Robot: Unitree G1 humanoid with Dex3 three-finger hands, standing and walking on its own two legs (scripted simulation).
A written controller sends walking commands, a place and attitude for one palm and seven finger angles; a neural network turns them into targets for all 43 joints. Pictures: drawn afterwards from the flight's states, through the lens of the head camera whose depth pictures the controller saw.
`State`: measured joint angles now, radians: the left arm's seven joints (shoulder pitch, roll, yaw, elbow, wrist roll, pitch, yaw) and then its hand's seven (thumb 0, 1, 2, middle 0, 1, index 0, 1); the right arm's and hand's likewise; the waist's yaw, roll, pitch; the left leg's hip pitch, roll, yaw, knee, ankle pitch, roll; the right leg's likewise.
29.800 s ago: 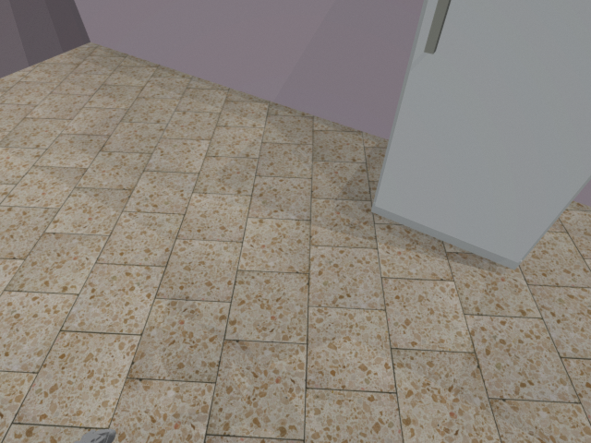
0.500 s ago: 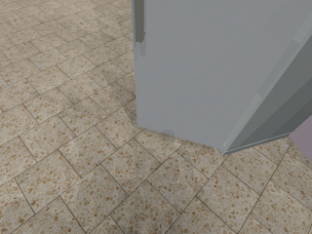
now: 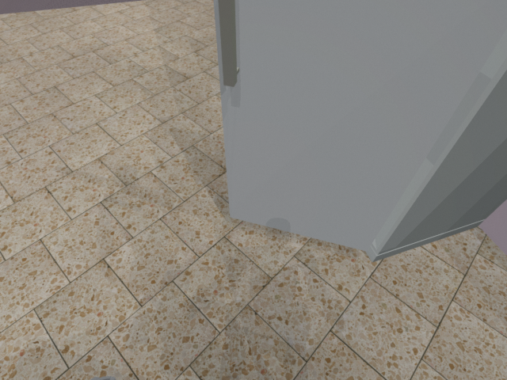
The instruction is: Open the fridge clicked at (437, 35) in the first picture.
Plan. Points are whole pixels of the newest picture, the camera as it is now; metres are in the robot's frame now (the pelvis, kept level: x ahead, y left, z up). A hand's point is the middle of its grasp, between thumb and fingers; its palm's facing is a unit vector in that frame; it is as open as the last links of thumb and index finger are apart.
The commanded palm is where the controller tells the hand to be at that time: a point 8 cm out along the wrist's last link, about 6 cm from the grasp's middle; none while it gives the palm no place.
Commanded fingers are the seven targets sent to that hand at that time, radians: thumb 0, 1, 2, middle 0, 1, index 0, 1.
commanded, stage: let the arm hang, fingers relaxed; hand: left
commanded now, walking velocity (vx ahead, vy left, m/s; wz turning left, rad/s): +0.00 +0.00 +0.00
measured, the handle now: (231, 21) +0.81 +0.10 +0.18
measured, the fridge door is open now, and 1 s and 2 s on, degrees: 55 55 55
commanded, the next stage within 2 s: look to check the result in 0.22 s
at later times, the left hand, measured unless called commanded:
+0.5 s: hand out of the picture +0.10 +0.25 -0.16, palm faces -0.07 -0.94 -0.33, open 7.4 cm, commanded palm none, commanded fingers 0.00 0.90 0.90 -0.20 -0.30 -0.20 -0.30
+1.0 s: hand out of the picture +0.11 +0.24 -0.16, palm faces -0.07 -0.94 -0.32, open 7.4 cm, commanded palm none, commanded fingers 0.00 0.90 0.90 -0.20 -0.30 -0.20 -0.30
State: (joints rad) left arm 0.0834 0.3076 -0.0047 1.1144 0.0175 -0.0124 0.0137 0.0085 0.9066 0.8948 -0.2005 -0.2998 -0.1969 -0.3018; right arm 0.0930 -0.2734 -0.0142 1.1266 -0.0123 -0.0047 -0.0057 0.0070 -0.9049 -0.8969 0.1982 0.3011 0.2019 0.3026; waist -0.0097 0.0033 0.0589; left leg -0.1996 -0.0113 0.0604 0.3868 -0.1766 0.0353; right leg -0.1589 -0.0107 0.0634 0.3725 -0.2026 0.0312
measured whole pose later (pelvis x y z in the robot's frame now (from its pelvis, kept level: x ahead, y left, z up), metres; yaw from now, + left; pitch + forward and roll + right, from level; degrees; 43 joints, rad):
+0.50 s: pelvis +0.02 +0.01 +0.00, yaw -1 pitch -1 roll +0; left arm 0.11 0.35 -0.01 1.13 0.01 -0.01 0.01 0.01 0.90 0.89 -0.20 -0.30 -0.20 -0.30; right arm 0.10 -0.32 -0.01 1.15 -0.01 0.00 0.00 0.01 -0.90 -0.90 0.20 0.30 0.20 0.30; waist -0.01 -0.02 0.07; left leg -0.13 -0.02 0.07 0.32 -0.18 0.04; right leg -0.09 -0.02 0.07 0.31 -0.20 0.04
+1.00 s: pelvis +0.03 +0.00 +0.00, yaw -1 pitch -1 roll +0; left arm 0.10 0.34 -0.02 1.13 0.01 -0.02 0.01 0.01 0.90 0.89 -0.20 -0.30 -0.20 -0.30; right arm 0.08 -0.31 -0.01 1.15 -0.01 -0.01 0.00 0.01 -0.90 -0.90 0.20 0.30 0.20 0.30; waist -0.01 -0.02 0.06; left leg -0.12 -0.01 0.07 0.31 -0.18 0.03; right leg -0.08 -0.02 0.07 0.29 -0.20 0.03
